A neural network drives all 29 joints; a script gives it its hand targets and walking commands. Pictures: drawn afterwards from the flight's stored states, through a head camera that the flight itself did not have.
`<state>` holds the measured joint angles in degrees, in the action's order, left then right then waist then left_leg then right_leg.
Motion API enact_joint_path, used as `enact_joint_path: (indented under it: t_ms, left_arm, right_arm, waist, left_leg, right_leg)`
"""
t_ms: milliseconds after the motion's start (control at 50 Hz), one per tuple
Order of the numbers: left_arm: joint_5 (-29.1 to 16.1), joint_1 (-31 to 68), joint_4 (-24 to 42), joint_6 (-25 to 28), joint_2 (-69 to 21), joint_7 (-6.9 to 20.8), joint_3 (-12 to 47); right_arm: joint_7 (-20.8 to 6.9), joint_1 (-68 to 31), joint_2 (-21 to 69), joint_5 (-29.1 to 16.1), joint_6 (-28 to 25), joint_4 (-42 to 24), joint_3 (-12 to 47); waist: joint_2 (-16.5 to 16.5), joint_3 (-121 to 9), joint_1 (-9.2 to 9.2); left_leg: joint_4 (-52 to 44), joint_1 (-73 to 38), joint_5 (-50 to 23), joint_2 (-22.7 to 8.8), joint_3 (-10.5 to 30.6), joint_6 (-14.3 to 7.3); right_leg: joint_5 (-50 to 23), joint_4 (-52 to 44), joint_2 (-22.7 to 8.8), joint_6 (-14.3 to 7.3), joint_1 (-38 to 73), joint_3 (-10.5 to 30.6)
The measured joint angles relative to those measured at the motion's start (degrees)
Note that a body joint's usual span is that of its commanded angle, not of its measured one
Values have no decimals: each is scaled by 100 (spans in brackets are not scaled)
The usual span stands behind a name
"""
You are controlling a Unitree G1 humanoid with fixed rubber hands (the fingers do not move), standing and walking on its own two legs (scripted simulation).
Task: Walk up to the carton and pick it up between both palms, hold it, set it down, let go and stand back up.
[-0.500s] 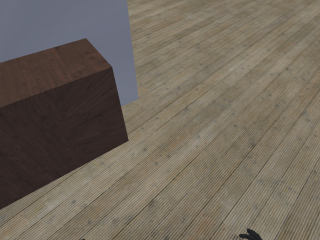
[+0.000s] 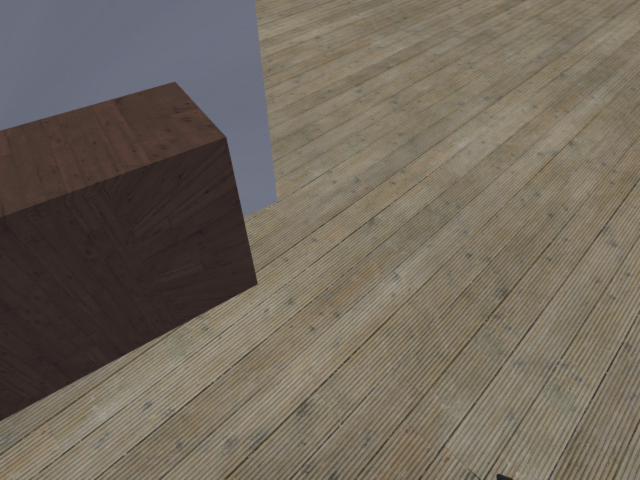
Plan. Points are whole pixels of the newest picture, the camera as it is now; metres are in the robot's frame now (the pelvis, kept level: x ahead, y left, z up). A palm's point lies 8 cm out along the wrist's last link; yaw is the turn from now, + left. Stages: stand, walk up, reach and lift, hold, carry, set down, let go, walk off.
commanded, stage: stand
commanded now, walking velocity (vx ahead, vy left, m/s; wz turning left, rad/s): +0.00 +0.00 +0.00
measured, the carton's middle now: out of the picture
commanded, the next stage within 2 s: walk up in 0.98 s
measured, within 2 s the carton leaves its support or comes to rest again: neither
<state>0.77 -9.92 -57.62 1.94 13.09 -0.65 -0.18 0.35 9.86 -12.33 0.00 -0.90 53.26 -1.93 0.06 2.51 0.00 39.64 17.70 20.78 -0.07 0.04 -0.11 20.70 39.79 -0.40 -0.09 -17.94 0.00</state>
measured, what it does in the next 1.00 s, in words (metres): stands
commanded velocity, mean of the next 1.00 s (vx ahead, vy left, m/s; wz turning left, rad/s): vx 0.00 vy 0.00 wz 0.00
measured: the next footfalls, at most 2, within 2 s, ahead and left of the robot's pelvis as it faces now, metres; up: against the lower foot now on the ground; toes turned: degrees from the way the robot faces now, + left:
left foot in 1.54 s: +0.05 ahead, +0.25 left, +0.00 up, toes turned +11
right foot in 1.88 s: +0.08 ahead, +0.10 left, +0.00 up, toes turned +13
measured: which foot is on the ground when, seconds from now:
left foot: down 0.00-1.00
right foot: down 0.00-1.00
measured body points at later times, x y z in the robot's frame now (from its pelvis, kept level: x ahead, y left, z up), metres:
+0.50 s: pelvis -0.02 +0.00 +0.00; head -0.02 +0.00 +0.45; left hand +0.05 +0.26 -0.15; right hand +0.06 -0.25 -0.14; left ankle +0.00 +0.12 -0.72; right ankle +0.01 -0.12 -0.72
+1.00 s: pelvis -0.02 +0.00 +0.00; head -0.02 +0.00 +0.45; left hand +0.06 +0.26 -0.15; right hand +0.07 -0.25 -0.14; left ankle +0.00 +0.12 -0.72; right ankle +0.01 -0.12 -0.72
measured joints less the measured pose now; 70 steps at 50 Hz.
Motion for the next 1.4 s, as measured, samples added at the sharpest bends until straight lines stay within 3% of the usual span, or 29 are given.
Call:
enact_joint_path:
  t_ms: [580, 1180, 1240, 1320, 1400]
  left_arm:
    - [12, 58, -438, -25, 24, 0, 0]
    - [5, 172, -474, -16, 29, 0, 0]
    - [-10, 131, -419, 62, 56, -34, -124]
    - [29, 116, -234, 150, 193, -178, -305]
    - [80, -16, -138, 210, 360, -257, -462]
  right_arm:
    - [0, 93, -22, 0, -9, 468, 0]
    - [0, -94, -31, 0, -24, 582, 0]
    - [-162, -89, -101, 12, 108, 544, -35]
    - [-335, 19, -350, 86, 330, 441, -208]
    - [-502, -12, -676, 87, 417, 389, -379]
  waist:
    - [11, 0, 0]
    - [12, 0, 0]
    - [14, 4, 4]
    - [4, 16, 5]
    - [-86, 41, 1]
  left_leg:
    - [-18, 9, -148, 1, 0, -12]
    - [-66, 7, -183, 0, 0, -12]
    - [71, 80, -126, 15, -1, -70]
    - [1196, 723, 281, -8, 0, 14]
    - [1404, 1046, 286, -266, 8, 97]
  right_leg:
    - [-168, -57, -2, 25, 9, 0]
    - [-204, -101, -2, 29, 9, 0]
    - [-199, -101, -22, 15, 12, -16]
    - [-159, -102, -277, 35, 14, -233]
    - [-155, -102, -520, 194, 12, -313]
